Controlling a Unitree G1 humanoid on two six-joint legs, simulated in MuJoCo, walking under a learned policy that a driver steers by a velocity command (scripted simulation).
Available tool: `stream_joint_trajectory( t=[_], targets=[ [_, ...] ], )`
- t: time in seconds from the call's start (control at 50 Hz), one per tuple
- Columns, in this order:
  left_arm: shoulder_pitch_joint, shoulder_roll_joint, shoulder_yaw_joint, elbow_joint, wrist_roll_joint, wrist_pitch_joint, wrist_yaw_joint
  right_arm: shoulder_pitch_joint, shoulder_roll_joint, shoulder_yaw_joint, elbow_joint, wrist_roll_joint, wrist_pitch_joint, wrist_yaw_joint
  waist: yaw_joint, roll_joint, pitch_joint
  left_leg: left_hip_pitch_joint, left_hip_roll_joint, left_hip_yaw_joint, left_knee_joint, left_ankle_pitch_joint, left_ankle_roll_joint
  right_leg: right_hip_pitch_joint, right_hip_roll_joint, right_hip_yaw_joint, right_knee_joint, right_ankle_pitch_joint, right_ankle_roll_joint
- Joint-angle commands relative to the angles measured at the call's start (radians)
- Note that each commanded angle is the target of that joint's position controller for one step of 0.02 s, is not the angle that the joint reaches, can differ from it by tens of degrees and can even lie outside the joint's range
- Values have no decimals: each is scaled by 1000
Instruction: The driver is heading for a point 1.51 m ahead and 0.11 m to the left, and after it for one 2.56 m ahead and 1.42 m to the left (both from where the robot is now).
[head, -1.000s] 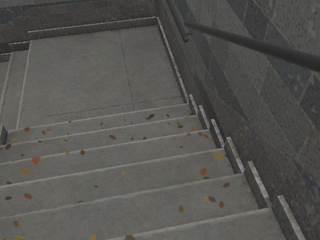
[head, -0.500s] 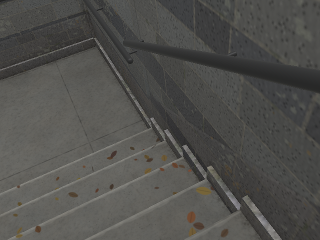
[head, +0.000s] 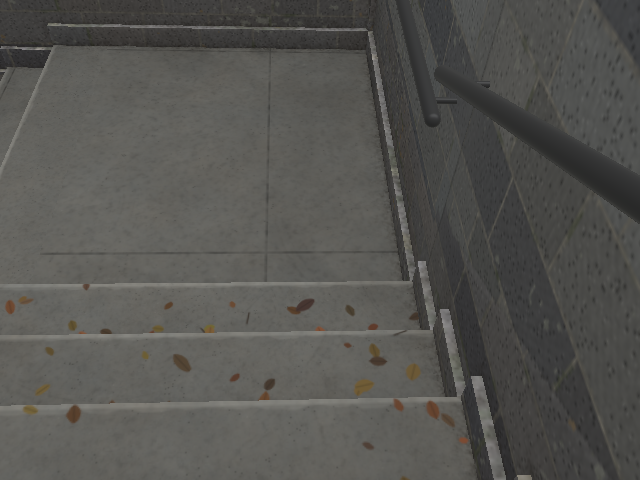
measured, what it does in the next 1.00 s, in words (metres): goes down: left foot, then right foot 0.15 m lower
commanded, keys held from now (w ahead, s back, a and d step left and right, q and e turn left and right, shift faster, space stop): q+shift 0.38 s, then shift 0.02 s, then e+shift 0.60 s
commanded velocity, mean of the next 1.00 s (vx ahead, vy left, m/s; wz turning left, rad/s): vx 0.07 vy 0.00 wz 0.20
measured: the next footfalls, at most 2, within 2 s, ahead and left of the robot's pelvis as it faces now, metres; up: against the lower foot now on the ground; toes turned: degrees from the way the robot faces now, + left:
left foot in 0.18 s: +0.17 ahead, +0.10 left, +0.00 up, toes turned +15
right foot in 0.50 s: +0.35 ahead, -0.09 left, -0.15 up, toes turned +28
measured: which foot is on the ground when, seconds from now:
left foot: up 0.00-0.16, down 0.18-1.00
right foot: down 0.00-0.18, up 0.20-0.48, down 0.50-1.00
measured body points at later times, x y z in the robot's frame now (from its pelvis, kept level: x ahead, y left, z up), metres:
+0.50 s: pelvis +0.20 +0.00 -0.10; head +0.22 +0.00 +0.35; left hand +0.27 +0.29 -0.18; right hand +0.32 -0.20 -0.23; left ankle +0.14 +0.09 -0.73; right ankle +0.33 -0.09 -0.85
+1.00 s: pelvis +0.25 +0.02 -0.14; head +0.27 +0.03 +0.31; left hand +0.13 +0.23 -0.28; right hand +0.58 -0.06 -0.15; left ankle +0.21 +0.11 -0.74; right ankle +0.31 -0.11 -0.89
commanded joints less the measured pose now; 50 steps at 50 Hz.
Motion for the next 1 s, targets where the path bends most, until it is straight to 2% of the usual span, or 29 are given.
stream_joint_trajectory(
  t=[0.02,0.04,0.06,0.08,0.12,0.14,0.16,0.18,0.2,0.22,0.24,0.28,0.3,0.34,0.38,0.42,0.48,0.5,0.52,0.54,0.56,0.58,0.6,0.64,0.66,0.7,0.78,0.88,1.0],
  targets=[
    [-166,30,14,-120,-81,-57,53,-231,-21,3,-232,-92,11,-25,-36,2,-68,-455,340,-75,-371,169,-84,164,-464,263,-50,960,-296],
    [-227,75,29,-111,-110,-76,86,-233,14,19,-213,-106,34,-23,-74,-61,-15,-244,386,-64,-613,389,-70,-98,-373,184,-120,800,-266],
    [-153,156,63,-92,-90,-81,116,-190,38,26,-165,-119,54,3,-61,-5,-37,-36,352,37,-650,564,-49,-218,-305,74,-90,872,-268],
    [-116,223,85,-71,-31,-85,133,-162,73,40,-163,-99,73,35,-90,33,-56,97,336,93,-711,656,-32,-290,-263,10,-54,848,-245],
    [-93,250,96,-91,14,-112,155,-29,47,20,-115,-99,79,67,-113,20,-71,342,254,179,-630,833,19,-441,-227,-87,83,685,-167],
    [-147,322,119,-130,6,-115,146,44,-39,-31,-102,-92,75,68,-161,28,-80,488,184,225,-636,782,39,-509,-204,-118,187,710,-134],
    [-182,331,134,-124,-31,-129,146,89,-98,-69,-97,-83,76,54,-205,-5,-35,465,259,116,-838,913,47,-434,-223,-104,364,533,-37],
    [-304,380,153,-169,-107,-124,130,264,-142,-104,-30,-68,40,9,-311,104,0,567,226,130,-1062,953,85,-486,-145,-79,758,228,19],
    [-237,257,134,-290,-112,-124,97,227,-304,-116,-89,-85,5,-44,-198,475,-207,739,362,-246,-1304,1541,291,-589,105,-59,1060,-611,102],
    [-198,175,95,-346,-124,-88,73,99,-281,-112,-154,-78,-31,-43,-149,226,-238,706,535,-613,-1322,1275,436,-719,124,179,979,-552,101],
    [-227,186,91,-299,-130,-63,82,21,-188,-80,-141,-56,-43,-56,-145,62,-13,486,506,-639,-1311,956,400,-786,91,245,887,-388,90],
    [-86,203,86,-230,-63,-34,127,-118,-31,-26,-150,4,-35,-49,-18,77,-46,273,432,-510,-1196,836,398,-681,12,275,852,-230,121],
    [-33,198,72,-199,-44,-24,146,-202,-7,-5,-169,-25,-24,-55,43,38,-2,39,400,-470,-1210,729,346,-539,-19,282,812,-184,121],
    [44,195,50,-135,-29,-27,133,-288,17,36,-223,-49,-28,-74,84,27,-70,-113,220,-307,-1127,560,244,-308,6,250,649,258,120],
    [28,199,46,-145,-31,-24,91,-291,-70,20,-238,-44,-42,-95,88,22,-80,-264,57,-94,-1066,362,155,24,44,122,249,489,98],
    [107,144,35,-114,-17,11,45,-311,-131,15,-217,-55,-41,-78,147,71,-15,-435,111,-163,-1036,162,147,279,-2,147,165,544,57],
    [167,178,37,-77,-45,38,39,-164,-77,56,-154,7,-6,-66,106,-27,29,-186,223,-300,-744,370,154,216,-55,111,-279,686,23],
    [233,167,37,-46,-59,28,35,-125,-40,80,-124,18,1,-36,106,-2,-19,-172,200,-272,-625,416,115,295,-74,104,-357,717,-7],
    [339,155,39,-8,-59,15,33,-110,17,100,-125,31,1,10,138,-110,-65,-272,150,-176,-399,398,24,439,-135,157,-294,950,-73],
    [203,180,36,-83,-93,9,4,98,52,86,-118,-18,3,47,-20,-223,-273,-514,111,32,-147,-54,-77,677,-285,330,81,1394,-267],
    [262,131,44,17,-186,6,27,-263,-61,12,-201,5,67,-63,70,-2,-244,-544,96,100,-32,-23,11,590,-322,288,119,1317,-276],
    [120,276,72,-87,-34,-12,11,-95,17,81,-274,-57,52,-25,22,-146,-262,-572,217,-47,-152,75,-98,375,-315,499,56,779,-304],
    [9,232,56,-109,-53,-29,3,-182,27,76,-283,-47,55,-23,12,-52,-95,-585,278,-99,-227,183,-124,133,-302,593,-71,221,-273],
    [28,190,31,-99,-108,-34,22,-228,9,80,-284,-49,55,-32,23,-18,-61,-384,322,-52,-252,307,-134,-188,-209,606,-99,122,-274],
    [36,188,31,-103,-93,-46,46,-209,-15,69,-278,-63,58,-46,24,22,-39,-340,331,-18,-335,479,-110,-261,-155,577,-96,33,-278],
    [149,226,48,-87,-88,-58,91,-332,-70,45,-330,-54,60,-72,100,-22,-69,-358,297,32,-374,386,-79,-167,-91,580,-80,103,-268],
    [433,182,60,22,-68,-55,130,-573,22,64,-442,-38,58,-101,257,-35,-126,-630,277,-1,-560,231,-63,280,-108,662,23,321,-211],
    [465,133,72,81,-55,-35,105,-577,66,46,-417,-32,34,-119,206,-98,-108,-585,231,-9,-529,212,-24,333,-98,749,12,523,-210],
    [338,112,75,28,-88,-35,112,-687,70,16,-461,-29,46,-66,154,-20,-107,-165,181,-12,-718,158,53,-100,-9,730,-31,399,-128]
  ],
)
